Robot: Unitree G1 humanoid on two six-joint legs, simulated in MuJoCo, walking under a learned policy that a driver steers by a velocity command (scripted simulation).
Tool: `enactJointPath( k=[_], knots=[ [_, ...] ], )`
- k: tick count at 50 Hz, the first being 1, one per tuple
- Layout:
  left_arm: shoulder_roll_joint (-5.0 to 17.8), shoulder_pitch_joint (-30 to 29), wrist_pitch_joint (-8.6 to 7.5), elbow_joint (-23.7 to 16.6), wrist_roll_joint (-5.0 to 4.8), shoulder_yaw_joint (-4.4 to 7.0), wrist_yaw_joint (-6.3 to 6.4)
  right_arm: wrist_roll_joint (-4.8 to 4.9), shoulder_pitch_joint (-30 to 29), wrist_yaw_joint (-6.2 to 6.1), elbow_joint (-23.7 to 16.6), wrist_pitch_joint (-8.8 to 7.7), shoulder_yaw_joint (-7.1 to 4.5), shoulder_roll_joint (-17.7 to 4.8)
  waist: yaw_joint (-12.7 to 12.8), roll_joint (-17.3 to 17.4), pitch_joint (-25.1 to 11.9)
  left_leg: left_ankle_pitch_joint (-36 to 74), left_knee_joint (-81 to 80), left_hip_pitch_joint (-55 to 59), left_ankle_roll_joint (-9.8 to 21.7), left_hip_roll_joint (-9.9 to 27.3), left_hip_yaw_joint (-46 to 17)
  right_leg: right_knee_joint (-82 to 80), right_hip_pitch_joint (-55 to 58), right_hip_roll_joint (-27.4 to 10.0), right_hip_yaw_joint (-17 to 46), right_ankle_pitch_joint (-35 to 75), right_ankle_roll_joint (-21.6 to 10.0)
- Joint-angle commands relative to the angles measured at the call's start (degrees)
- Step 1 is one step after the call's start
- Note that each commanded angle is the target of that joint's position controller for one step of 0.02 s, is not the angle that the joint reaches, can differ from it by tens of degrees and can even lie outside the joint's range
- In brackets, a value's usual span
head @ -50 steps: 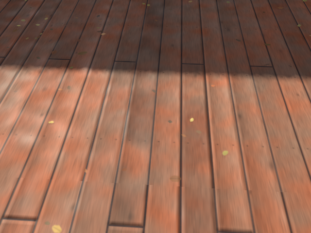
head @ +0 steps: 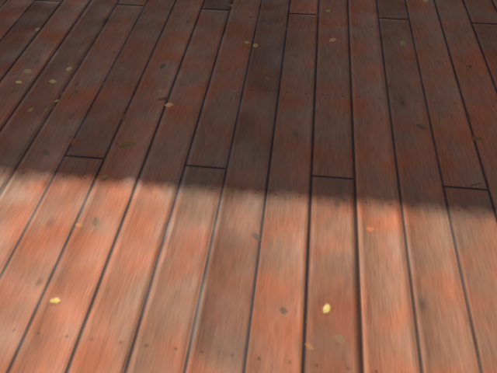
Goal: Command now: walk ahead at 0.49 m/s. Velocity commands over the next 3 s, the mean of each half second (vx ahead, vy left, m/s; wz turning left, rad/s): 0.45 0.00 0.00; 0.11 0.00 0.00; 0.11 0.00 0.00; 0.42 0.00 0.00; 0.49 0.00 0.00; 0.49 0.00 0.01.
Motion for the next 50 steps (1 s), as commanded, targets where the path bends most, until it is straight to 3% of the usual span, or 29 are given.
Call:
enactJointPath(
  k=[1,4,7,9,10,11,12,13,14,15,17,19,21,25,29,32,33,34,35,36,37,38,39,41,43,46,47,48,50],
  knots=[
    [9.1,0.7,-0.55,-2.6,-0.61,1.54,0.67,0.29,-5.7,0.8,-3.7,-0.64,0.3,-1.5,-0.2,-4.4,4.5,6.0,-8.2,2.8,-0.4,-2.1,2.5,-6.4,-4.2,-14.6,7.1,9.7,-7.2],
    [9.4,4.0,0.3,-1.2,-0.85,1.79,0.74,0.68,-10.3,1.9,-5.6,-0.99,0.77,-1.7,1.2,-4.4,5.8,3.2,-12.6,0.7,0.3,-3.1,2.6,-3.6,2.7,-17.0,7.2,11.0,-7.2],
    [10.4,4.0,1.3,-0.8,-0.94,2.41,1.03,0.92,-10.3,2.91,-6.8,-1.56,0.52,-3.4,-0.5,-5.8,4.9,-3.3,-15.4,3.1,2.4,-4.4,2.9,0.9,8.1,-19.7,7.9,18.6,-6.0],
    [11.2,1.2,1.85,-1.6,-0.94,2.61,1.08,0.78,-1.3,2.9,-4.6,-1.81,-1.03,-6.5,-6.1,-7.4,-1.0,-5.6,-16.8,17.0,4.7,-8.0,5.8,11.1,8.0,-18.0,5.7,37.2,-4.3],
    [9.7,0.5,2.0,-2.2,-0.64,1.98,1.05,0.56,9.3,2.51,-1.4,-1.78,-2.56,-9.6,-10.5,-6.5,-7.6,-4.0,-15.6,32.2,6.7,-7.6,5.0,23.3,2.3,-14.8,3.4,38.3,-2.5],
    [6.9,2.7,1.78,-3.7,0.2,0.96,0.99,-0.48,19.3,1.92,0.6,-1.53,-3.75,-14.3,-11.9,1.5,-16.7,-6.9,-15.3,51.9,11.8,5.3,-12.0,43.5,-13.6,-9.9,0.4,19.6,0.1],
    [0.4,8.3,0.26,-3.3,-0.26,-0.92,0.32,-0.48,20.9,2.39,1.5,-1.35,-3.62,-15.5,-8.5,15.4,-23.1,-15.9,-24.2,65.2,19.2,14.9,-38.3,59.1,-32.0,-0.3,5.5,-21.3,2.5],
    [6.9,3.6,-1.01,-3.5,-1.78,0.57,0.05,0.14,18.8,2.37,1.1,-1.4,-2.09,-10.0,-9.9,9.8,-18.7,-20.6,-26.5,62.8,16.4,12.5,-36.7,65.1,-38.6,-3.8,11.1,-21.6,1.4],
    [9.1,-1.8,-1.81,-5.2,-2.65,1.14,-0.04,0.33,13.7,2.15,-0.1,-1.52,-1.41,-7.7,-9.2,6.9,-10.8,-16.6,-27.3,54.7,13.8,10.7,-27.3,64.8,-41.2,-6.7,9.4,-16.3,0.5],
    [8.9,-4.6,-1.99,-5.7,-2.29,1.26,0.44,-0.2,9.2,2.2,-1.0,-1.61,-0.97,-6.7,-7.3,1.4,-6.8,-10.7,-28.9,45.8,12.6,8.6,-21.1,61.9,-38.7,-9.6,8.0,-10.9,0.4],
    [7.4,-4.0,-0.74,-5.5,-1.32,1.89,0.81,-1.33,6.0,2.59,-1.0,-1.87,-0.02,-3.6,-3.6,1.6,-3.3,-4.4,-32.3,35.1,11.7,5.5,-13.7,56.8,-32.7,-12.6,8.1,-5.9,0.5],
    [5.2,-2.2,0.62,-5.1,-1.05,1.81,1.16,-1.2,6.7,2.56,-0.1,-2.08,0.06,-4.0,-2.0,1.6,-1.6,9.8,-33.5,30.8,12.5,4.6,-8.8,53.4,-29.9,-12.6,7.1,-6.2,1.7],
    [4.8,-4.1,1.23,-6.1,-0.35,1.85,1.47,-1.44,7.6,1.81,0.8,-2.05,-0.18,-5.7,-1.2,1.0,-0.6,23.3,-33.0,29.3,12.7,4.0,-4.1,48.1,-30.7,-12.1,6.1,-3.1,3.3],
    [3.2,-11.6,1.45,-8.2,0.1,1.02,1.08,-1.2,8.7,0.45,1.5,-0.91,0.02,-6.6,-3.0,2.1,-1.2,27.5,-32.0,28.4,9.7,-0.2,3.3,29.6,-25.9,-9.6,3.5,10.5,4.1],
    [4.6,-16.2,1.69,-9.1,-0.09,0.95,0.56,-0.7,11.3,0.06,3.6,0.13,0.11,-7.0,-4.9,2.7,-1.8,22.9,-29.8,33.7,9.4,1.5,2.1,21.5,-23.4,-7.7,3.9,14.0,3.5],
    [6.5,-14.8,1.17,-8.7,0.59,1.48,0.12,-0.02,9.9,-0.26,4.3,1.06,-0.02,-6.9,-2.9,2.3,-2.2,20.2,-23.4,37.0,7.9,2.4,0.1,15.7,-20.1,-6.9,4.0,11.7,1.3],
    [7.8,-11.8,0.92,-7.5,1.01,2.05,0.2,0.07,10.3,-0.35,4.5,1.27,0.05,-6.5,-1.6,0.8,-3.5,18.2,-19.4,36.9,6.1,0.2,0.5,11.4,-14.8,-6.4,3.9,18.8,0.3],
    [11.4,-8.8,0.79,-6.7,1.56,2.91,0.59,-0.87,12.5,-0.43,4.3,1.04,0.25,-5.9,-2.0,-2.6,-6.9,11.9,-13.4,33.8,3.5,-3.5,2.3,13.2,-6.1,-10.7,7.7,41.1,-1.5],
    [12.6,-7.3,1.24,-6.3,1.84,2.87,0.9,-1.62,20.4,-0.14,5.8,0.59,1.43,-1.5,-5.6,-10.8,-13.7,-9.4,-4.5,23.3,0.4,-7.2,3.3,17.9,9.4,-19.4,15.5,55.5,-8.6],
    [7.7,-5.4,2.12,-5.5,1.25,1.74,0.84,-1.13,20.5,-0.19,6.8,1.06,2.05,-0.5,-3.2,-14.3,-17.4,-32.3,3.5,19.4,-1.8,-9.5,2.7,15.7,11.4,-24.5,22.1,51.5,-14.1],
    [5.4,-5.9,2.45,-5.2,0.74,0.84,0.59,0.04,15.8,-0.27,5.6,2.13,1.37,-3.3,-2.4,-12.9,-15.1,-42.3,8.2,16.4,-2.7,-8.8,0.6,12.2,7.3,-24.4,24.4,37.7,-14.2],
    [6.3,-8.7,2.59,-5.6,0.72,0.79,0.57,0.48,12.6,-0.76,4.7,3.31,0.97,-4.5,-2.7,-10.2,-11.7,-41.8,10.7,14.7,-2.9,-7.4,-0.6,9.4,2.3,-23.2,24.4,24.7,-12.3],
    [6.8,-12.0,2.73,-6.4,0.82,0.73,0.79,0.25,11.0,-1.27,4.6,4.45,0.64,-4.8,-3.4,-8.4,-8.7,-39.3,10.4,14.8,-3.3,-6.4,-0.7,7.0,-3.2,-22.2,23.1,15.6,-10.8],
    [7.6,-17.9,3.21,-7.7,1.22,0.95,1.34,-0.25,11.3,-2.05,5.0,5.95,0.48,-4.1,-5.7,-9.6,-5.5,-33.3,4.4,19.8,-3.7,-5.0,-0.4,3.1,-12.8,-19.3,19.8,2.8,-7.8],
    [7.1,-19.7,3.96,-7.7,1.34,0.93,1.64,-0.44,13.2,-2.2,6.6,6.02,0.79,-2.2,-6.9,-10.0,-5.1,-24.9,-3.9,27.1,-3.1,-6.1,1.9,2.3,-18.2,-16.1,14.9,-1.3,-6.0],
    [5.7,-17.2,4.48,-5.9,-0.17,0.61,1.76,-1.78,14.3,-1.47,8.1,6.02,0.85,-2.0,-7.3,-7.9,-4.3,-12.8,-15.9,34.1,-0.9,-7.2,4.0,3.0,-21.0,-12.5,10.6,-14.8,-1.8],
    [5.4,-15.7,4.53,-5.2,-0.02,0.5,1.68,-2.22,12.9,-1.45,7.2,6.09,0.79,-3.6,-6.1,-5.7,-1.8,-14.7,-19.3,32.6,0.5,-4.4,1.2,4.0,-21.6,-11.2,9.7,-18.7,0.5],
    [5.6,-14.6,4.69,-5.3,0.28,0.78,1.72,-1.66,11.4,-1.62,6.9,6.04,0.36,-6.5,-3.6,-1.2,1.0,-24.8,-20.8,25.6,2.2,-3.4,0.1,5.1,-19.2,-8.3,6.9,-17.4,2.1],
    [5.1,-15.0,4.61,-5.0,0.59,0.71,2.12,-1.28,9.0,-1.53,7.1,4.75,0.86,-4.2,-3.0,2.7,3.1,-31.7,-25.0,16.4,1.4,-3.8,-0.8,10.1,-9.7,-6.8,4.8,-7.7,2.8]
  ],
)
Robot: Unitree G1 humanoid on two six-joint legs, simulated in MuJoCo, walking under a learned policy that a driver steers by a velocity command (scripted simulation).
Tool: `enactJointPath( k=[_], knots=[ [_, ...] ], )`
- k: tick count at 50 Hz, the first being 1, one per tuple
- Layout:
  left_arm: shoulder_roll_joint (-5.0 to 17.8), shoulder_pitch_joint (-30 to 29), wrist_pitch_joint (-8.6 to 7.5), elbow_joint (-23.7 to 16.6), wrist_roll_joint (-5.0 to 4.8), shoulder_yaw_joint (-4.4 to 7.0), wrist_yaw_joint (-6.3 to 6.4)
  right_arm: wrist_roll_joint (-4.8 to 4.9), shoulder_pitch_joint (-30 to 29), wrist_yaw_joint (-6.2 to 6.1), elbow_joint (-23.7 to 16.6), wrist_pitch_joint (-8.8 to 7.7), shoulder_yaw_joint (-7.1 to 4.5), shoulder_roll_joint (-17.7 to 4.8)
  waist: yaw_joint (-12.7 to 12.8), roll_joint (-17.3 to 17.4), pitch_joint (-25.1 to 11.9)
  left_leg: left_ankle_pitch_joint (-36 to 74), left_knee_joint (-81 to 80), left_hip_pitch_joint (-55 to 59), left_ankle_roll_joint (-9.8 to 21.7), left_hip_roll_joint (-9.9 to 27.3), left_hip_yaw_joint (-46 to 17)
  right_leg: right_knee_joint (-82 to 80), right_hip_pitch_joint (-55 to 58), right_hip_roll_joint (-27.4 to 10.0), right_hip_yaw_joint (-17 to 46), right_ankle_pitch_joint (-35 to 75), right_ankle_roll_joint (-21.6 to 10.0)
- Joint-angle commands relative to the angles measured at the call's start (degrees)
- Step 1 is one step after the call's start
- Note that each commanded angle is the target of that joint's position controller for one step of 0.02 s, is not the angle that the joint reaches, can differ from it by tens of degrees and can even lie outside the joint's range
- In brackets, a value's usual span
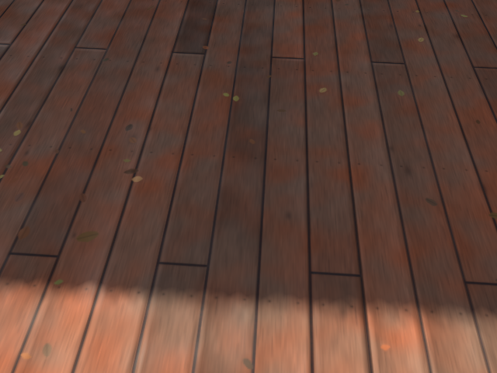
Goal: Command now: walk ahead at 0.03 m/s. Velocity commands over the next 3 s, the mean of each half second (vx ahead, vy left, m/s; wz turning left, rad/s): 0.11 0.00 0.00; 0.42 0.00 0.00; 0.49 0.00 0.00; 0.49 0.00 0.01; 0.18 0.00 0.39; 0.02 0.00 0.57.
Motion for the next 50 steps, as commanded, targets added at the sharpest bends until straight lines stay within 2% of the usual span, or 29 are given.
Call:
enactJointPath(
  k=[1,3,5,13,14,15,16,17,19,20,22,23,24,25,26,27,28,29,30,32,33,36,40,43,45,47,48,49,50],
  knots=[
    [6.1,-0.5,-0.63,-2.1,0.05,1.3,0.6,-0.01,0.6,-0.09,-0.8,-1.6,-0.81,-5.7,1.4,5.4,2.1,-9.3,-13.4,-9.7,2.7,2.2,-2.8,-3.9,9.2,-3.2,3.7,-7.2,-0.6],
    [6.3,0.6,-0.72,-1.2,0.02,1.4,0.54,0.17,1.2,0.04,-0.6,-2.64,-0.76,-5.4,1.2,4.3,1.0,-3.5,-12.2,-6.8,1.9,1.8,-2.3,-2.5,9.6,-3.2,3.5,-1.2,-1.4],
    [6.1,0.7,-0.77,-0.5,-0.16,1.4,0.29,0.47,3.1,0.09,0.0,-2.95,-0.69,-5.3,0.6,2.6,-0.2,1.2,-10.8,-4.2,2.0,1.4,-1.8,-1.8,9.8,-3.4,3.4,3.3,-1.7],
    [6.3,1.0,-0.03,1.5,-0.53,1.47,0.24,0.66,5.4,0.08,0.7,-2.41,-0.32,-4.7,-0.1,0.4,-1.4,10.1,-8.6,-0.8,2.4,0.7,-0.6,0.2,11.2,-3.5,3.3,10.4,-1.4],
    [5.8,2.0,0.13,2.3,-0.56,1.33,0.26,0.73,6.8,0.08,1.3,-2.29,-0.29,-4.4,-0.2,0.8,-2.6,4.9,-9.5,-0.1,2.8,0.5,-0.5,0.7,11.7,-2.7,2.2,5.1,-1.4],
    [5.8,2.1,0.31,2.6,-0.82,1.4,0.3,1.08,7.2,0.05,1.6,-2.08,-0.58,-5.2,-0.2,2.0,-1.3,-3.0,-10.6,-0.8,3.9,0.7,-1.3,2.3,10.3,-1.2,0.7,-3.5,-1.3],
    [6.1,1.7,0.32,2.7,-1.07,1.6,0.3,1.47,7.1,-0.01,1.2,-1.95,-1.09,-6.6,-0.4,3.9,0.8,-11.9,-12.3,-1.5,5.8,2.0,-3.7,4.8,7.1,0.5,-1.0,-13.2,-1.2],
    [6.2,0.3,-0.04,2.1,-1.11,1.66,0.22,1.76,7.7,-0.09,0.9,-2.07,-1.51,-7.8,-1.1,5.9,3.7,-19.4,-15.1,-0.8,8.2,5.1,-8.3,7.8,1.5,1.5,-2.1,-18.3,-1.1],
    [5.4,-3.4,-1.79,0.2,-1.69,1.47,-0.39,2.38,9.7,-0.15,0.9,-3.27,-2.39,-10.1,-2.4,9.5,9.3,-23.9,-20.1,2.5,13.2,14.0,-20.2,14.2,-8.6,0.0,-1.5,-16.4,-2.2],
    [5.0,-4.0,-2.8,-0.3,-1.88,1.4,-0.83,2.36,9.8,-0.17,0.8,-4.09,-2.5,-9.8,-2.2,9.7,10.6,-19.5,-20.0,4.0,14.4,16.3,-22.4,15.7,-11.5,-1.7,-0.1,-15.9,-2.9],
    [5.0,-2.4,-4.29,-0.1,-2.18,1.57,-1.69,2.37,8.6,0.16,0.4,-5.13,-2.4,-8.4,-0.4,9.4,9.8,-7.3,-16.8,6.9,13.6,16.2,-19.6,13.2,-11.3,-3.0,0.4,-17.3,-4.1],
    [5.0,0.9,-4.69,1.0,-2.48,1.8,-1.99,2.74,6.5,0.44,-0.2,-5.12,-2.38,-8.1,1.7,8.6,8.7,-4.7,-14.8,4.4,11.8,14.2,-15.8,7.1,-4.3,-2.2,-0.9,-14.8,-4.5],
    [5.9,6.6,-4.76,3.4,-2.59,2.54,-2.01,2.76,4.0,0.72,-1.2,-4.99,-2.3,-7.9,4.4,7.4,6.5,-1.0,-11.6,-1.3,9.6,10.6,-11.1,2.4,7.5,-0.2,-2.1,-10.3,-4.6],
    [8.9,13.2,-4.67,5.5,-2.15,3.86,-1.85,2.52,1.2,0.86,-2.6,-5.27,-2.12,-7.6,7.3,3.0,3.9,9.0,-1.7,-7.5,6.9,6.0,-5.3,-0.4,17.8,-2.3,3.4,-8.1,-5.6],
    [15.1,20.6,-4.75,6.9,-2.2,5.58,-1.78,2.06,0.7,0.73,-4.9,-5.93,-1.28,-4.1,8.6,-13.1,0.4,5.6,19.1,-19.4,2.0,-2.8,4.5,-9.6,28.3,-13.8,24.7,-11.9,-11.9],
    [13.8,24.7,-5.33,7.7,-1.28,4.47,-2.54,2.17,-0.5,0.65,-6.2,-6.75,-1.09,-3.3,9.3,-16.6,-3.3,-14.4,33.4,-27.5,1.6,-5.6,-1.1,-17.2,32.7,-22.6,44.0,-12.6,-17.3],
    [10.4,19.4,-5.96,6.5,-0.89,3.03,-2.41,3.52,-0.9,1.11,-6.3,-7.26,-1.75,-5.0,6.0,-9.5,0.4,-12.5,40.9,-32.5,3.5,-1.5,-5.1,-15.5,30.2,-23.4,40.1,-13.5,-16.1],
    [8.1,14.9,-6.25,4.8,-0.94,2.22,-2.55,3.87,-0.7,1.59,-5.9,-7.51,-1.75,-5.1,4.3,-6.2,2.0,-6.8,41.8,-32.9,5.1,1.0,-4.7,-15.4,26.9,-20.8,32.4,-12.1,-13.7],
    [7.5,12.3,-6.34,3.8,-0.9,1.73,-2.76,3.56,-0.8,1.61,-5.5,-7.61,-2.04,-5.1,3.0,-3.6,3.2,-1.4,39.2,-32.6,5.9,3.1,-3.9,-16.3,24.1,-18.6,26.3,-9.5,-11.9],
    [5.8,11.7,-5.9,3.4,-0.52,0.81,-2.71,2.68,-0.8,1.68,-5.3,-7.02,-2.83,-5.5,1.7,-3.9,3.4,4.6,32.7,-27.9,5.5,5.2,-2.6,-17.9,19.9,-14.6,17.0,-0.7,-9.3],
    [5.9,13.1,-5.66,3.8,-0.38,0.69,-2.41,2.52,-1.0,1.85,-5.4,-6.63,-2.85,-4.8,1.6,-4.5,3.2,5.9,30.5,-26.8,4.8,5.2,-1.6,-18.4,19.4,-13.7,14.6,3.2,-9.2],
    [8.4,15.7,-5.26,4.1,-0.25,0.93,-1.19,1.94,-6.7,1.98,-7.8,-5.92,-2.47,-3.1,2.2,-3.0,4.3,10.8,21.3,-28.7,2.4,4.7,0.1,-20.1,18.9,-13.3,10.9,9.7,-10.0],
    [9.6,17.2,-4.95,3.6,-0.42,1.3,-0.47,2.25,-15.7,2.77,-10.9,-5.97,-1.43,-2.2,4.1,-4.0,6.2,19.3,6.5,-24.6,1.7,2.4,2.2,-22.4,16.3,-12.3,6.9,7.9,-9.4],
    [9.4,20.0,-4.69,4.5,-1.1,1.63,-0.47,2.55,-19.8,3.69,-12.6,-6.18,-1.0,-2.8,4.8,-3.9,7.9,20.6,1.7,-24.0,2.8,1.7,2.3,-22.0,19.3,-14.0,5.9,8.2,-9.4],
    [9.6,20.2,-4.33,4.7,-1.38,2.01,-0.39,2.67,-21.0,4.38,-13.7,-6.51,-1.0,-3.6,4.0,-4.1,8.0,18.8,-0.7,-23.9,4.3,1.5,1.7,-20.0,23.2,-15.7,5.5,11.5,-8.8],
    [10.8,18.7,-3.94,4.3,-1.32,2.57,-0.36,2.65,-18.3,4.75,-13.7,-6.8,-1.74,-5.7,1.4,-5.3,5.2,15.6,-2.0,-17.9,6.1,-0.4,2.8,-15.2,25.9,-16.4,4.5,24.1,-7.6],
    [11.6,17.8,-3.64,3.9,-1.23,2.86,-0.35,2.54,-14.0,4.64,-12.7,-6.83,-2.62,-7.4,-1.2,-6.6,1.7,14.1,-1.5,-11.0,7.1,-2.4,4.3,-9.7,26.4,-16.0,3.6,35.2,-6.9],
    [11.0,16.9,-3.2,3.6,-1.03,2.65,-0.35,2.55,-4.5,4.34,-9.9,-6.69,-4.0,-9.7,-6.0,-6.6,-3.8,13.8,-1.6,1.1,8.7,-4.4,5.6,1.2,23.9,-13.6,1.6,41.8,-5.4],
    [9.7,16.5,-3.07,2.5,-0.47,1.95,-0.44,2.19,6.3,3.81,-7.3,-6.46,-5.19,-12.7,-10.1,-4.2,-10.8,12.1,0.2,18.9,11.4,1.7,-1.6,17.1,12.1,-11.0,0.3,31.6,-3.5]
  ],
)
Over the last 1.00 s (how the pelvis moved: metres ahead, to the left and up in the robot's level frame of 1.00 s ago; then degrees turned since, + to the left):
0.41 0.05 -0.01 1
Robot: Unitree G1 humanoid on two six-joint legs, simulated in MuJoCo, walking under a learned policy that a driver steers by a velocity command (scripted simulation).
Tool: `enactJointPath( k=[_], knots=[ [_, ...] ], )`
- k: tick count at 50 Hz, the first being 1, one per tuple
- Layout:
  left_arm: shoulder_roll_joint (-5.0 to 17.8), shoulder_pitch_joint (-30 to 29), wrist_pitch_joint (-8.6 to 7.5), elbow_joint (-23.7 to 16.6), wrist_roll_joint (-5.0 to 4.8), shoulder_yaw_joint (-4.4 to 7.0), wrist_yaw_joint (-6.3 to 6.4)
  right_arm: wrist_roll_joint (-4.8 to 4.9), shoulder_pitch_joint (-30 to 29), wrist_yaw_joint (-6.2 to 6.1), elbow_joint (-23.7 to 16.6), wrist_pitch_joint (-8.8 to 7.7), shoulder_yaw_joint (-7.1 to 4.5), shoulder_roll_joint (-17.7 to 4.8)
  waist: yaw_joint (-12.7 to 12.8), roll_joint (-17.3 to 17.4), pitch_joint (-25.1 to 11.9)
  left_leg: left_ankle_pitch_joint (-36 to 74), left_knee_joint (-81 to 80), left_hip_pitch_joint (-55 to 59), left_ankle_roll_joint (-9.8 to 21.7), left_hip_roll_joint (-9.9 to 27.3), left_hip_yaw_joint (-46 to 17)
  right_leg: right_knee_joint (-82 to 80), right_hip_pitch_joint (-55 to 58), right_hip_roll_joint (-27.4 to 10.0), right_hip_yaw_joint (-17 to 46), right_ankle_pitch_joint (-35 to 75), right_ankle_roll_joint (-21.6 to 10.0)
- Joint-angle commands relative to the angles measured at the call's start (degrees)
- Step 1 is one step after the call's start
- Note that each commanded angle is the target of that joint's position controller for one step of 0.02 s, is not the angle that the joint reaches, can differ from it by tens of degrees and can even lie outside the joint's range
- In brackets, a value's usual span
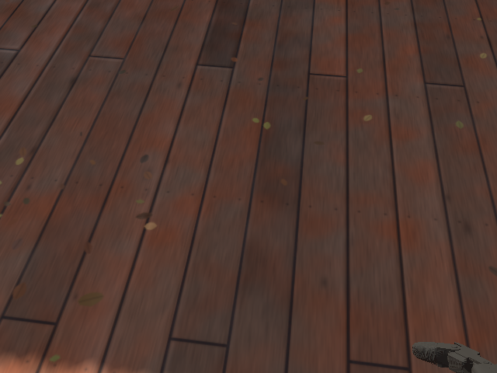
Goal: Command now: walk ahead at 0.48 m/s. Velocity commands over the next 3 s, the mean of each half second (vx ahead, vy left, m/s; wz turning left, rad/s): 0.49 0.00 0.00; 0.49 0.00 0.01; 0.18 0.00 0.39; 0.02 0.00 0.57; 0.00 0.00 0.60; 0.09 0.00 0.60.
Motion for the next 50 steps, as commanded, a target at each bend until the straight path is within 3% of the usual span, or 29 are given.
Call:
enactJointPath(
  k=[1,2,3,4,5,7,8,10,14,18,23,25,26,27,28,29,30,31,32,33,34,36,39,41,45,48,50],
  knots=[
    [0.0,4.0,-1.16,-4.8,0.31,-1.2,-0.56,-1.43,29.1,-0.87,5.1,0.26,-5.56,-18.0,-10.6,10.7,-22.4,-19.3,-4.4,54.3,14.6,19.2,-34.8,49.2,-39.0,2.3,0.8,18.2,-1.4],
    [1.9,1.5,-2.98,-4.3,-0.75,-0.88,-1.05,-1.23,28.1,-0.7,5.0,0.24,-3.96,-13.9,-11.3,11.6,-24.5,-24.8,-14.5,53.9,14.5,21.4,-48.6,58.1,-45.6,4.1,10.4,-3.6,-2.6],
    [6.2,-4.4,-3.96,-6.6,-2.37,0.38,-1.23,-0.7,22.2,-0.64,4.4,-0.15,-3.02,-11.1,-10.0,10.0,-14.8,-24.3,-15.4,46.4,11.2,19.6,-40.1,61.3,-51.4,0.6,10.1,-1.0,-3.8],
    [7.2,-8.2,-4.34,-7.7,-2.51,0.52,-0.85,-0.8,16.7,-0.59,2.9,-0.46,-2.22,-8.8,-8.3,5.0,-9.4,-18.9,-16.4,36.7,9.4,17.7,-31.6,59.3,-50.5,-2.8,8.4,4.5,-4.5],
    [7.0,-9.6,-4.11,-7.8,-1.66,1.02,-0.26,-1.51,13.0,-0.31,2.6,-0.83,-1.7,-7.1,-6.1,1.9,-5.8,-13.1,-18.0,27.6,8.3,15.7,-25.3,55.3,-47.5,-5.2,7.5,9.0,-4.6],
    [4.8,-6.6,-2.26,-7.2,-0.89,1.35,0.25,-2.23,11.0,0.12,3.0,-1.27,-0.99,-4.9,-2.5,4.1,-4.3,-9.0,-20.8,18.6,7.3,12.3,-18.1,50.4,-40.6,-7.8,7.9,12.2,-4.8],
    [3.7,-6.0,-1.58,-7.1,-0.83,1.28,0.35,-2.09,12.0,-0.01,3.5,-1.3,-1.0,-5.2,-2.0,4.2,-3.6,-8.2,-22.1,16.6,7.8,11.8,-16.2,48.6,-39.9,-8.2,7.6,12.4,-4.5],
    [4.2,-9.2,-0.85,-8.5,-0.5,1.54,0.55,-2.05,14.3,-0.85,4.4,-1.37,-1.27,-7.1,-1.9,3.6,-1.3,-6.7,-24.4,15.1,8.6,11.4,-13.7,44.0,-42.9,-8.7,6.9,15.9,-3.3],
    [4.6,-18.0,-1.14,-11.6,0.33,1.81,0.17,-1.8,19.3,-2.5,5.4,-0.93,-1.44,-8.7,-4.0,2.3,0.6,-2.1,-25.2,19.5,7.9,11.0,-10.8,30.0,-49.9,-8.3,6.4,28.4,-1.2],
    [3.3,-26.1,-1.71,-13.8,-0.15,1.0,-0.88,-1.09,23.7,-3.01,6.4,-0.58,-1.44,-9.3,-6.7,2.4,1.9,-0.8,-25.1,22.3,6.3,9.7,-7.0,17.9,-47.5,-5.5,3.5,35.6,-1.0],
    [3.7,-32.6,-2.38,-16.9,-0.7,0.27,-2.7,-0.69,28.1,-3.23,8.3,0.84,-2.01,-10.1,-8.1,2.6,3.7,2.7,-20.5,32.6,5.9,13.6,-7.0,10.9,-49.4,-4.0,3.3,29.8,-2.5],
    [5.3,-30.8,-2.72,-17.1,-0.85,0.65,-3.21,-0.6,27.3,-3.38,8.3,1.44,-2.44,-10.9,-6.2,3.9,2.3,9.9,-17.1,35.1,4.9,14.8,-7.1,9.3,-45.4,-2.7,2.6,25.2,-4.1],
    [6.7,-27.4,-2.87,-16.4,-0.81,1.3,-3.23,-0.59,26.1,-3.4,7.9,1.68,-2.62,-11.5,-4.1,5.0,0.0,19.7,-13.2,35.4,4.1,14.4,-6.4,8.9,-39.6,-0.9,1.1,23.3,-5.1],
    [8.8,-19.7,-2.95,-14.2,-0.63,2.49,-3.08,-0.53,24.6,-3.37,7.5,1.99,-2.43,-11.1,0.1,5.0,-4.6,28.9,-4.3,34.0,2.8,12.0,-4.3,7.9,-29.0,1.2,-0.7,23.7,-6.6],
    [12.4,-8.6,-2.92,-11.1,-0.18,3.96,-2.63,-0.99,24.5,-3.35,6.5,2.05,-1.61,-9.3,4.3,3.1,-12.4,24.9,9.8,25.5,1.0,8.9,-2.0,10.4,-11.7,-2.3,3.2,25.0,-9.3],
    [18.2,-0.1,-2.55,-9.3,0.71,5.46,-2.3,-1.46,31.0,-2.72,5.6,1.03,0.19,-3.2,2.8,-9.5,-22.0,2.3,33.6,1.5,-3.5,0.1,0.5,8.6,12.8,-17.7,28.6,17.0,-18.3],
    [14.9,0.7,-2.32,-9.0,0.23,4.18,-2.38,-0.9,30.0,-2.37,6.1,-0.6,0.5,-3.2,3.1,-14.5,-26.1,-29.9,44.0,-8.3,-3.6,-4.4,-7.7,-1.5,16.8,-21.9,46.2,11.7,-20.6],
    [11.4,-3.9,-2.44,-9.6,-0.23,2.99,-2.28,0.78,24.6,-2.11,4.6,-1.65,-0.95,-8.5,2.9,-11.5,-18.3,-28.1,48.5,-14.3,-2.2,-0.4,-10.2,-2.2,11.2,-19.6,38.9,9.4,-17.2],
    [9.2,-9.2,-2.47,-11.1,-0.1,2.28,-2.13,1.25,20.3,-2.26,3.3,-2.08,-1.01,-9.2,1.5,-7.7,-12.1,-22.9,47.1,-14.8,-1.4,2.9,-8.1,-3.1,2.3,-17.6,30.4,12.9,-15.3],
    [7.4,-13.2,-2.58,-11.7,0.49,1.66,-2.32,0.51,18.1,-2.69,3.1,-1.9,-1.3,-8.9,-0.3,-3.6,-7.7,-18.2,43.1,-12.3,-1.4,5.3,-7.1,-5.2,-6.9,-15.5,24.5,17.4,-14.3],
    [5.7,-15.3,-2.87,-11.8,1.09,1.15,-2.5,-0.09,18.8,-3.03,3.3,-1.13,-1.76,-8.4,-2.6,-4.2,-5.6,-15.3,39.5,-8.4,-1.4,7.2,-7.5,-7.0,-13.1,-13.5,20.3,20.4,-13.3],
    [5.3,-15.3,-3.06,-11.1,1.1,1.01,-2.72,-0.32,21.1,-3.15,3.8,0.46,-1.57,-5.7,-4.6,-5.1,-4.3,-13.3,35.9,-4.3,-1.8,8.2,-7.2,-10.2,-18.7,-11.8,16.3,22.1,-13.6],
    [8.1,-12.4,-3.27,-9.8,0.91,1.61,-1.72,-0.97,16.8,-3.38,2.1,1.23,-1.74,-5.7,-4.6,-3.4,-1.5,-7.0,28.2,-8.7,-3.6,8.8,-6.6,-12.8,-19.3,-11.7,12.6,27.2,-14.5],
    [8.4,-10.5,-2.95,-9.3,0.72,1.63,-1.03,-1.32,12.8,-3.18,0.8,1.09,-1.75,-5.5,-3.7,-3.1,-0.7,-0.5,21.1,-10.8,-4.5,8.5,-6.2,-13.2,-17.8,-10.9,10.2,29.5,-13.7],
    [8.8,-7.0,-2.58,-8.3,0.08,1.59,-0.46,-0.87,4.7,-2.29,-1.4,0.6,-1.0,-4.0,-1.2,-3.5,1.0,9.0,7.4,-7.6,-4.6,5.7,-3.3,-13.8,-16.7,-8.8,5.7,28.6,-11.7],
    [9.2,-3.6,-1.95,-6.7,-0.3,1.8,-0.37,-0.47,0.0,-1.42,-3.0,0.39,-0.57,-4.1,0.4,-3.5,2.6,8.3,2.4,-8.6,-4.1,4.7,-3.1,-12.3,-11.2,-10.7,5.7,28.1,-11.7],
    [9.3,-4.1,-1.1,-6.3,0.05,1.96,0.0,-0.73,-0.7,-0.57,-3.6,0.0,-0.42,-4.4,-0.2,-3.8,2.8,6.3,-0.4,-7.9,-2.7,3.6,-2.6,-8.4,-7.3,-11.8,3.8,37.0,-10.4]
  ],
)
Over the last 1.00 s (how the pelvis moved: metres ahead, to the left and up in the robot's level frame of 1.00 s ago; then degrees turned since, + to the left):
0.32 0.03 -0.02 -1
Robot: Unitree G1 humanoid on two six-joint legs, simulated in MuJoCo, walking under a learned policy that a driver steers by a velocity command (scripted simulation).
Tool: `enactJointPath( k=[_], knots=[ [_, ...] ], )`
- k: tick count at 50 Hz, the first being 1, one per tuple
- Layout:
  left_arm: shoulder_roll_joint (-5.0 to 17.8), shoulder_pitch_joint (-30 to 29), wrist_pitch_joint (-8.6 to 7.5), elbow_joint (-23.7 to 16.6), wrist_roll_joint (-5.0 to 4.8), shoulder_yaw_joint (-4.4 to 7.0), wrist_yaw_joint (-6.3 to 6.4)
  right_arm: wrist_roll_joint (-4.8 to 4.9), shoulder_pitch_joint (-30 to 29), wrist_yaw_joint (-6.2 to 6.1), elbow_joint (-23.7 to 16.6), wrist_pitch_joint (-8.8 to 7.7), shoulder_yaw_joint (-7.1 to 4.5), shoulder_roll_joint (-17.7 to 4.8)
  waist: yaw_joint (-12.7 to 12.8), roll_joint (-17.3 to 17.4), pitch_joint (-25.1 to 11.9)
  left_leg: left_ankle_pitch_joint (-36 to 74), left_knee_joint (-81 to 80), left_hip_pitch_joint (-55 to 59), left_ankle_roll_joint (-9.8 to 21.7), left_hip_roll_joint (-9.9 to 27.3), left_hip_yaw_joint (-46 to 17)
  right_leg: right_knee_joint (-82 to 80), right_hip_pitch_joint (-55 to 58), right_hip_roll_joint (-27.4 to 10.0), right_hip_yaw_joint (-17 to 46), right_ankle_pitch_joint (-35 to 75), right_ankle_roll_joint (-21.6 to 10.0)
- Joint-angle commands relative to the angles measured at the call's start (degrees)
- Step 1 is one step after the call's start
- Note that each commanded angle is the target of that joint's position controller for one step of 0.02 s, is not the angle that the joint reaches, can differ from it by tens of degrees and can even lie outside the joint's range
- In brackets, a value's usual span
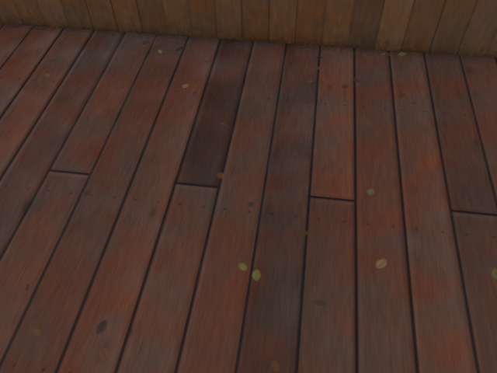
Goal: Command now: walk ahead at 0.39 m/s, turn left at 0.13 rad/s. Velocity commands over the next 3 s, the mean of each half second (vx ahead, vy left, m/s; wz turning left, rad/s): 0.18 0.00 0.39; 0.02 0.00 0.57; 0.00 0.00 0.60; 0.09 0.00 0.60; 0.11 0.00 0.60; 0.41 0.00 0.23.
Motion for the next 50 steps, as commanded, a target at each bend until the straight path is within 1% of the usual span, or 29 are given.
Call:
enactJointPath(
  k=[1,3,4,5,6,7,8,9,10,11,14,16,20,22,25,28,29,30,31,32,33,34,35,39,42,45,48,49,50],
  knots=[
    [9.6,0.7,0.66,-1.1,0.19,2.06,0.77,-0.13,-5.1,1.26,-4.6,-1.25,-0.35,-3.7,-1.3,-6.6,3.5,-2.0,-3.3,1.6,1.9,-2.0,1.3,2.3,0.7,-16.7,3.8,30.7,-6.9],
    [10.6,-2.3,1.23,-1.9,0.24,2.35,1.24,-0.53,2.9,1.64,-2.6,-1.39,-1.67,-6.7,-5.9,-8.2,-2.2,-3.2,-4.1,12.8,4.0,-5.7,3.2,12.0,2.0,-15.4,1.5,45.9,-4.2],
    [10.3,-2.7,1.56,-2.5,0.31,2.2,1.46,-0.81,9.8,1.57,-0.6,-1.37,-2.87,-9.1,-9.1,-6.5,-6.2,2.0,-6.4,22.1,5.1,-7.3,3.8,22.3,0.4,-12.2,-0.8,46.9,-2.0],
    [9.2,-1.5,1.54,-4.6,1.67,1.62,1.83,-1.69,15.8,0.99,0.0,-1.15,-4.0,-13.9,-9.9,1.0,-13.1,23.2,-2.6,37.9,8.1,1.8,-7.5,39.3,-11.3,-8.7,-2.9,28.3,1.1],
    [1.6,7.4,0.53,-4.5,2.63,-0.89,0.87,-1.6,15.0,0.89,-0.7,-0.67,-4.03,-17.1,-4.3,14.7,-21.7,35.8,-2.3,57.8,20.8,16.6,-30.2,61.2,-32.7,1.2,0.1,-21.2,4.7],
    [5.9,5.8,-0.4,-3.8,1.17,-0.11,0.24,-0.79,16.9,1.0,-1.3,-0.12,-3.16,-13.4,-7.3,7.9,-27.1,27.6,-6.5,57.4,21.2,15.6,-34.0,67.6,-35.3,0.0,9.0,-23.2,4.3],
    [8.1,-0.6,-0.69,-6.1,-0.57,0.53,0.28,-0.57,12.4,0.76,-2.8,0.14,-2.85,-11.9,-7.6,5.4,-19.8,22.0,-7.9,50.9,18.7,12.7,-27.4,68.3,-39.6,-2.3,8.8,-19.7,3.7],
    [8.6,-4.6,-0.33,-7.0,-0.6,0.7,0.99,-0.4,8.4,0.43,-3.8,0.5,-2.46,-10.4,-6.6,-0.2,-13.4,17.6,-10.0,42.3,16.3,10.0,-22.4,65.4,-40.3,-4.5,7.7,-15.3,3.6],
    [9.5,-6.3,0.44,-7.5,0.18,1.28,1.78,-0.7,6.0,0.12,-4.6,0.82,-2.13,-9.3,-5.5,-1.9,-9.3,15.6,-12.0,33.6,15.7,9.0,-20.0,62.4,-38.6,-5.9,7.7,-12.3,3.9],
    [9.8,-6.1,1.44,-8.3,0.61,1.69,2.3,-1.23,5.2,-0.03,-4.9,0.99,-2.15,-9.2,-3.8,-0.8,-8.1,13.3,-13.7,27.5,15.4,7.8,-19.2,59.7,-34.6,-6.9,8.3,-10.7,3.7],
    [7.5,-5.1,3.03,-9.2,0.81,1.75,3.23,-1.86,4.9,-0.48,-5.7,1.42,-2.65,-10.3,-2.0,2.2,-7.4,10.4,-15.7,20.2,15.2,5.4,-16.6,51.3,-30.8,-5.9,7.8,-9.0,4.0],
    [7.4,-6.8,3.42,-10.1,1.07,1.8,3.52,-1.42,5.5,-1.29,-6.3,2.04,-3.16,-11.6,-2.3,2.7,-8.3,7.2,-15.8,19.9,14.8,4.8,-16.8,46.1,-31.2,-5.0,7.8,-6.0,4.8],
    [7.5,-11.7,4.2,-12.1,0.93,1.85,3.44,-0.4,5.6,-2.55,-7.7,3.64,-3.4,-11.8,-3.8,3.7,-7.9,-11.9,-16.7,19.1,11.9,2.4,-19.1,37.8,-31.0,-3.7,9.0,0.3,5.8],
    [7.4,-14.0,4.05,-13.2,0.78,1.75,3.26,-0.36,6.0,-2.92,-8.0,4.19,-3.48,-11.8,-4.6,4.8,-6.4,-17.8,-16.8,18.9,11.3,1.7,-21.0,33.6,-30.3,-2.9,9.4,0.6,6.0],
    [7.9,-14.9,2.97,-14.0,0.38,1.72,2.71,-0.48,6.8,-3.21,-8.6,4.97,-3.62,-11.8,-5.0,6.0,-5.9,-15.7,-14.9,21.1,10.9,1.6,-24.2,27.6,-27.8,-1.6,9.6,-1.5,5.9],
    [8.6,-9.9,1.8,-13.0,-0.01,2.09,1.74,0.14,5.4,-3.48,-10.2,5.84,-3.27,-11.1,-1.6,6.2,-6.5,-8.5,-9.9,21.5,8.3,-0.6,-25.6,12.5,-18.2,-1.5,8.3,4.7,4.2],
    [11.2,-7.9,1.68,-12.7,0.59,2.81,1.7,0.23,6.5,-3.67,-10.8,6.09,-2.65,-9.1,-1.6,3.5,-7.8,-12.8,-5.2,17.4,5.6,-3.2,-23.3,8.9,-10.9,-7.3,11.4,8.8,2.4],
    [15.8,-9.3,2.26,-13.6,1.9,3.67,2.19,0.07,9.1,-3.58,-11.5,6.12,-1.81,-5.3,-4.7,-10.7,-8.2,-28.9,7.9,8.3,2.0,-10.5,-13.3,7.4,-5.0,-20.5,23.3,19.0,-3.5],
    [15.7,-9.8,2.71,-14.2,3.99,3.67,1.88,-0.13,9.0,-3.23,-13.1,5.31,-2.89,-9.0,-4.9,-20.5,-7.2,-41.8,19.5,0.2,-0.7,-14.1,-7.6,6.1,-6.8,-27.4,34.1,29.6,-12.5],
    [12.6,-12.3,2.68,-15.8,3.46,2.95,1.98,-0.51,10.6,-2.8,-11.8,5.0,-4.22,-13.4,-5.3,-14.9,-7.1,-39.2,28.9,-0.1,-2.2,-10.8,-8.9,7.3,-7.1,-27.1,30.3,32.3,-13.5],
    [10.4,-14.3,2.77,-16.5,2.53,2.5,2.16,-0.09,11.6,-2.69,-10.6,5.38,-4.77,-13.8,-5.8,-11.1,-6.5,-35.5,32.4,-0.3,-3.2,-10.2,-8.0,8.8,-7.3,-23.0,23.6,31.8,-10.6],
    [9.6,-15.5,3.02,-16.9,1.65,2.28,2.26,0.01,12.2,-3.01,-9.7,6.21,-4.68,-12.4,-6.2,-9.3,-5.6,-32.8,34.8,-0.9,-4.4,-9.5,-7.0,9.7,-7.0,-19.8,19.1,29.4,-8.3],
    [9.4,-15.5,3.23,-16.9,1.06,2.12,2.38,-0.06,11.8,-2.99,-10.0,6.85,-4.36,-11.2,-5.6,-9.5,-4.4,-30.7,37.1,-2.0,-5.4,-8.9,-6.5,9.7,-7.5,-19.2,16.9,29.8,-8.1],
    [10.9,-12.3,4.43,-16.4,1.51,2.59,3.1,0.69,6.1,-2.24,-14.0,7.27,-2.91,-7.5,-2.5,-12.4,-3.3,-26.0,28.3,-1.2,-7.2,-6.6,-1.8,7.6,-5.8,-18.0,10.8,27.5,-9.5],
    [13.0,-12.3,4.84,-16.7,1.18,3.42,3.04,0.36,4.7,-1.32,-16.0,7.17,-2.28,-6.7,-1.7,-13.4,-4.9,-25.8,18.9,5.6,-6.6,-4.6,0.3,7.7,-6.4,-19.4,8.0,26.7,-9.8],
    [14.4,-12.5,4.77,-16.8,0.44,4.03,2.21,0.34,5.1,-0.49,-16.9,7.55,-2.71,-8.1,-1.7,-14.2,-4.8,-25.3,11.3,12.0,-4.8,-4.9,3.1,8.3,-8.1,-20.6,6.3,24.7,-9.3],
    [14.7,-13.6,4.65,-16.6,-1.03,4.24,1.69,0.29,8.5,0.27,-16.4,7.99,-3.4,-8.3,-4.2,-13.3,-4.3,-18.0,-2.3,19.8,-1.1,-6.3,5.2,13.2,-10.1,-20.7,4.3,20.5,-6.1],
    [13.1,-11.5,4.55,-15.6,-1.09,3.87,1.46,0.2,11.1,-0.02,-15.4,7.99,-4.0,-9.2,-4.9,-10.8,-4.9,-12.9,-7.7,26.5,0.8,-7.4,4.5,17.7,-13.6,-19.1,1.9,16.5,-3.1],
    [10.2,-8.8,4.47,-15.1,0.38,3.17,1.0,0.3,13.8,-0.78,-15.2,7.82,-5.38,-13.4,-4.8,-0.2,-6.3,2.6,-10.6,36.9,3.9,-0.9,-5.8,29.6,-23.3,-14.8,-3.4,4.5,2.1]
  ],
)
Over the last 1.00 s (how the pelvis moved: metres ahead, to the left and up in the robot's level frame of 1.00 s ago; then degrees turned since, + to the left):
0.57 -0.03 0.03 0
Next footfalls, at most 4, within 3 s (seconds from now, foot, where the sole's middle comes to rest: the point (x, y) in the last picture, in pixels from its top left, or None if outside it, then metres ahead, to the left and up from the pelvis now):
0.08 left None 0.25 0.13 -0.78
0.58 right None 0.30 -0.08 -0.78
1.00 left None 0.17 0.16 -0.78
1.46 right None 0.32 0.01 -0.78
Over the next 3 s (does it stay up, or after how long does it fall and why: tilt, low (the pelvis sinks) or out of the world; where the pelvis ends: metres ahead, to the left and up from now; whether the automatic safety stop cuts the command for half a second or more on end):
stays up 0.15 0.39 0.01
